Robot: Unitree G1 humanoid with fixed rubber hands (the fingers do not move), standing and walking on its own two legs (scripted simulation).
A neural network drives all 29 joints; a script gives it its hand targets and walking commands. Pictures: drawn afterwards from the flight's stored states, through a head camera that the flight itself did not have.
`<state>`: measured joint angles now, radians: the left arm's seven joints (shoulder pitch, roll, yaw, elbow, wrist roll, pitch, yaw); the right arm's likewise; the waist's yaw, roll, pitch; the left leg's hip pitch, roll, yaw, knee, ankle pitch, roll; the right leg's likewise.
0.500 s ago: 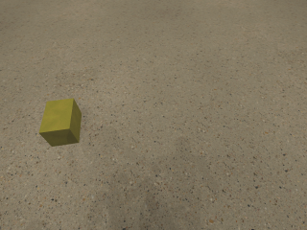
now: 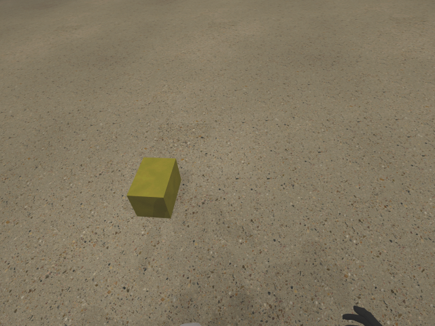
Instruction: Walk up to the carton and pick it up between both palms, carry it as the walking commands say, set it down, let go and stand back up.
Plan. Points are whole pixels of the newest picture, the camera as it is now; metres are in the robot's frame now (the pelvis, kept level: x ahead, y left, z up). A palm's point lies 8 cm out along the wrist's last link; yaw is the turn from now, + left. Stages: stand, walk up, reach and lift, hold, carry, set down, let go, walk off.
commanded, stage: walk up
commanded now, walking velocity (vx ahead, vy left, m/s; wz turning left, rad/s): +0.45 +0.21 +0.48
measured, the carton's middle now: (156, 187) +0.98 +0.48 -0.68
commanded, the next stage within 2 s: none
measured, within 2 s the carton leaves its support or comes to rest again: neither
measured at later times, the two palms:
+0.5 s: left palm (79, 248) +0.33 +0.40 -0.11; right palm (297, 273) +0.28 -0.13 -0.12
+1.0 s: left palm (68, 244) +0.33 +0.42 -0.10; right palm (257, 170) +0.61 -0.06 -0.14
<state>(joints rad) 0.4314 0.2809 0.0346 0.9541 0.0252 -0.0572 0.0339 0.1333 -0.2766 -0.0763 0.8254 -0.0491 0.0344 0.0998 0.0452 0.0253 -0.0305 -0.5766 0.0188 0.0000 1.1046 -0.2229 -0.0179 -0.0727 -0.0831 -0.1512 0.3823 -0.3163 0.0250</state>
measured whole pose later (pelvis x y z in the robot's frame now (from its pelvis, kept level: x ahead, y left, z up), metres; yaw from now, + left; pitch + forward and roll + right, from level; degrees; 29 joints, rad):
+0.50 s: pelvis +0.23 +0.13 +0.00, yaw +12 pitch +2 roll +0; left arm 0.12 0.24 0.05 0.78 0.04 -0.03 -0.04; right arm 0.37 -0.24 -0.04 0.90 -0.02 -0.07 0.01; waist -0.05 -0.03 0.05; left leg -0.19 -0.02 0.03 0.43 -0.26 0.03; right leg -0.59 -0.13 -0.07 1.02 -0.25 0.05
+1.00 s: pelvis +0.44 +0.15 +0.00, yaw +19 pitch +0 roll +3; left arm 0.36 0.27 0.07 0.95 0.04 -0.04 0.02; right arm 0.18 -0.28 -0.07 0.89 -0.02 0.04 0.05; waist 0.05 0.03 0.08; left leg -0.55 0.06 0.03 1.03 -0.27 -0.04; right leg -0.25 -0.14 -0.16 0.44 -0.18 0.01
